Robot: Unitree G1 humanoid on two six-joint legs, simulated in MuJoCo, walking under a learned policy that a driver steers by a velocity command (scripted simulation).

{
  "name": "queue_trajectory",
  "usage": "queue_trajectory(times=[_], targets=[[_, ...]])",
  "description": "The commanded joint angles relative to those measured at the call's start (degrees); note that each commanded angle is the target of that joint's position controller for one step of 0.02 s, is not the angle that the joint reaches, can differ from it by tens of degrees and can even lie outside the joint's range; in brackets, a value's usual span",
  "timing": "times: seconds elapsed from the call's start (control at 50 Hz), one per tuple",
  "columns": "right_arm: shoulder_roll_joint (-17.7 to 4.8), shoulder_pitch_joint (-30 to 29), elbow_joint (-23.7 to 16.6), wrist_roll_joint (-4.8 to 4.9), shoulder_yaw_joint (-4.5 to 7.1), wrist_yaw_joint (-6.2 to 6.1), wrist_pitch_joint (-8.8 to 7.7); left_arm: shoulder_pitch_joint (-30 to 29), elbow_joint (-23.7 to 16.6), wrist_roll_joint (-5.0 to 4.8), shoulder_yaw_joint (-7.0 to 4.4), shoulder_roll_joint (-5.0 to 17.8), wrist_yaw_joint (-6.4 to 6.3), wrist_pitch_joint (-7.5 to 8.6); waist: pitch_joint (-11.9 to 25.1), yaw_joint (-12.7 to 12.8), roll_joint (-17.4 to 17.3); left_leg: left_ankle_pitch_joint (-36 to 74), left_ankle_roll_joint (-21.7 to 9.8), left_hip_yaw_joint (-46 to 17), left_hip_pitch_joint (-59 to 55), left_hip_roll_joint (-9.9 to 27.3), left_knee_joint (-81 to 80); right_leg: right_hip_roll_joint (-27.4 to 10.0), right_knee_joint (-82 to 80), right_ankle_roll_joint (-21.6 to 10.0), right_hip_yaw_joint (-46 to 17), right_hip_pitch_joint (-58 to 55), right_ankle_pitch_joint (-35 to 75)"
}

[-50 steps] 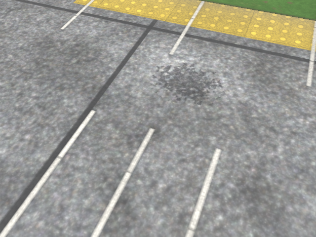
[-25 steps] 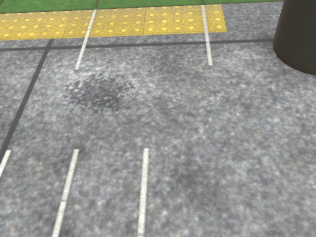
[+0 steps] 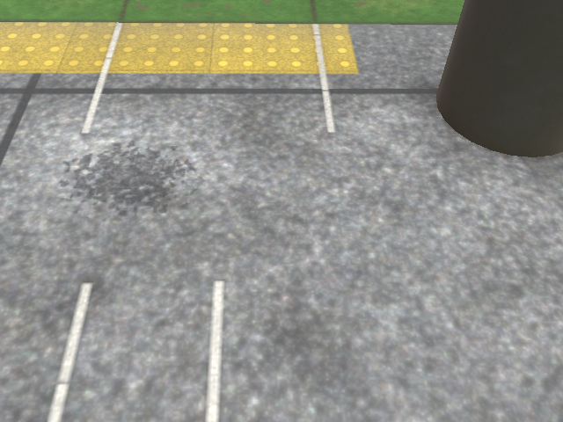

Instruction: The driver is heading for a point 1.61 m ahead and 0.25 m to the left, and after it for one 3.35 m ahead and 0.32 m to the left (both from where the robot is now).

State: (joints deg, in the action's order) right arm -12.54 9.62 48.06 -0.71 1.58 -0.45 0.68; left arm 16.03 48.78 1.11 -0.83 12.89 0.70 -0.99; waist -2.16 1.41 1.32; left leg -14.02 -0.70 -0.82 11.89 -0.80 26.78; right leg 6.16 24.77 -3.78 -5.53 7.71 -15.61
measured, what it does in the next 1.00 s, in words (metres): stands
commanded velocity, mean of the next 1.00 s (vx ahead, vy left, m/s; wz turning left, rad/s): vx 0.00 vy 0.00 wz -0.02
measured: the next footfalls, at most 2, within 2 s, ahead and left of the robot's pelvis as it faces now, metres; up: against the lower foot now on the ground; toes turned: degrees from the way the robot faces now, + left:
right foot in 1.46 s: +0.15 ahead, -0.10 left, +0.00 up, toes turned -2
left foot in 1.94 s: +0.48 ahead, +0.05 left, +0.00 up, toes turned +4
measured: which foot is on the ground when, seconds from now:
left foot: down 0.00-1.00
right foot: down 0.00-1.00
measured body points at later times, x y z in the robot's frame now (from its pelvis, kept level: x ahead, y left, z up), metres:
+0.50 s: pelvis +0.01 +0.03 +0.00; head +0.01 +0.03 +0.45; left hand +0.02 +0.27 -0.16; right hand +0.05 -0.22 -0.15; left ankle +0.00 +0.11 -0.74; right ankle -0.03 -0.09 -0.74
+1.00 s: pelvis +0.00 +0.04 +0.00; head +0.01 +0.05 +0.45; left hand -0.01 +0.26 -0.16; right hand +0.01 -0.19 -0.15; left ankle +0.00 +0.11 -0.74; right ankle -0.03 -0.09 -0.74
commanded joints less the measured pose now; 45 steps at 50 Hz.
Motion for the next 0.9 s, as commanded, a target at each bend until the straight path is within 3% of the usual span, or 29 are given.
queue_trajectory(times=[0.02, 0.06, 0.18, 0.42, 0.9], targets=[[-7.1, 1.5, -0.4, 0.06, 1.67, -0.17, -0.75, 1.4, -0.4, -0.03, -1.62, 6.3, 0.03, 0.44, 1.7, -1.0, -5.1, 15.8, -2.6, -6.6, -7.0, 6.8, -3.6, -7.7, -4.2, -0.6, -5.7, 3.3, 11.9], [-6.7, 1.5, 0.8, 0.04, 1.64, -0.27, -0.91, 1.9, 1.7, -0.04, -1.5, 5.7, -0.51, 0.66, 1.2, -1.0, -3.1, 15.9, -2.7, -6.7, -7.5, 6.9, -3.7, -8.0, -4.8, -0.4, -5.6, 3.1, 11.9], [-6.4, 1.4, 4.8, -0.03, 1.66, -0.66, -1.24, 0.9, 6.3, -0.17, -1.61, 5.4, -1.44, 0.76, 0.3, -0.9, -1.7, 16.0, -3.0, -6.7, -7.2, 6.5, -4.7, -8.5, -5.5, -0.1, -5.2, 1.1, 12.3], [-4.8, 3.5, 11.7, -0.23, 0.98, -0.95, -1.18, 0.2, 13.1, -0.16, -1.14, 4.4, -2.22, 0.85, -0.9, -1.1, -1.6, 13.7, -3.2, -6.9, -6.8, 5.7, -6.1, -9.3, -5.9, 0.1, -4.4, 0.3, 10.8], [-1.9, 6.6, 16.7, -0.25, -0.01, -1.3, -1.21, 2.3, 18.1, -0.14, -0.16, 0.8, -2.8, 1.03, -2.7, -1.6, -1.3, 9.0, -3.3, -7.5, -5.6, 4.9, -7.3, -9.6, -5.7, 0.9, -3.2, 2.1, 8.3]])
